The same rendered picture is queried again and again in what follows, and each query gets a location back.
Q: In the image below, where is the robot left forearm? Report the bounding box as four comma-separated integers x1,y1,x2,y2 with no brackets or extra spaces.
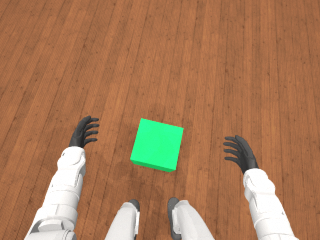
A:
24,146,86,240

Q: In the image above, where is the right robot thigh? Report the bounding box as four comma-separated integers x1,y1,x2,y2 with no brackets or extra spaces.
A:
172,205,215,240

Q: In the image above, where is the robot left foot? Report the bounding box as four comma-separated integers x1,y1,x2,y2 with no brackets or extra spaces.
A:
128,199,140,240

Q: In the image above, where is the robot left hand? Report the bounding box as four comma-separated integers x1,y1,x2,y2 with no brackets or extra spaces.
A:
68,115,100,149

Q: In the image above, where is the carton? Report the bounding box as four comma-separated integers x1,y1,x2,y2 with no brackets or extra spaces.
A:
130,118,184,172

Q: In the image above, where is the left robot upper arm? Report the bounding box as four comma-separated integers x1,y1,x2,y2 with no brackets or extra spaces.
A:
26,229,77,240

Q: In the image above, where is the robot right hand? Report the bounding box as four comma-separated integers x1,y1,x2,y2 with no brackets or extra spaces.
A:
223,135,259,175

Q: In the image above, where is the robot right forearm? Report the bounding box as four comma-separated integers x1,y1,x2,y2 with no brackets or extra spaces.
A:
243,168,299,240

